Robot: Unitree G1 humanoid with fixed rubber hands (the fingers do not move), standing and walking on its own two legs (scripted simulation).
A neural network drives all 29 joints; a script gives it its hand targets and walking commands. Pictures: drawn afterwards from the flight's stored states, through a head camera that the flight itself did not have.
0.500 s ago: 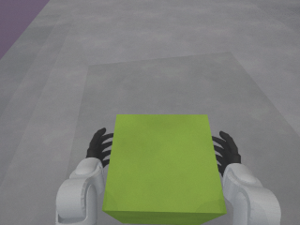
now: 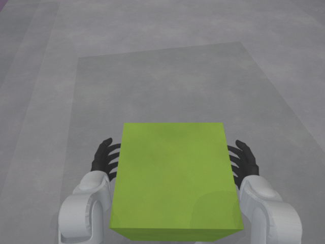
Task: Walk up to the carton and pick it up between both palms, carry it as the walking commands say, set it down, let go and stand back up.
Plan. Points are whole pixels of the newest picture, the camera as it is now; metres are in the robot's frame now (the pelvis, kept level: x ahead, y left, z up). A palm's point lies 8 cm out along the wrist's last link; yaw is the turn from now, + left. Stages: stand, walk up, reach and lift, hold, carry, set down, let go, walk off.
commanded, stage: carry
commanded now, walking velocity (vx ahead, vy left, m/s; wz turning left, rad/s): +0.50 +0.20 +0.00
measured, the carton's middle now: (172, 187) +0.24 -0.01 +0.01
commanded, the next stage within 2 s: none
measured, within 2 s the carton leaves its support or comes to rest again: neither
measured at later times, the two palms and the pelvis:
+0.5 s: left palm (69, 71) +0.60 +0.31 +0.07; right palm (162, 68) +0.61 +0.01 +0.07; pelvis +0.36 +0.15 -0.02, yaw +1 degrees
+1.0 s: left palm (60, 13) +0.93 +0.43 +0.09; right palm (133, 7) +0.97 +0.13 +0.10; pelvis +0.71 +0.26 +0.01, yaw +3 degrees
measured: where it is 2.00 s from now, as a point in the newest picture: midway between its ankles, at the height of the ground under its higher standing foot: (98, 90)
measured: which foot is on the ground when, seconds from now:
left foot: down 0.00-0.12, up 0.14-0.42, down 0.44-0.80, up 0.82-1.00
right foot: up 0.00-0.08, down 0.10-0.46, up 0.48-0.76, down 0.78-1.00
